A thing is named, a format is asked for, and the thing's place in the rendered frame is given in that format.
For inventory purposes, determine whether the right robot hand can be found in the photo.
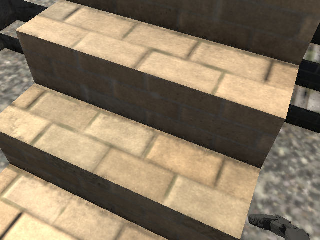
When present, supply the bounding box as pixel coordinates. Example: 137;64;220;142
248;214;310;240

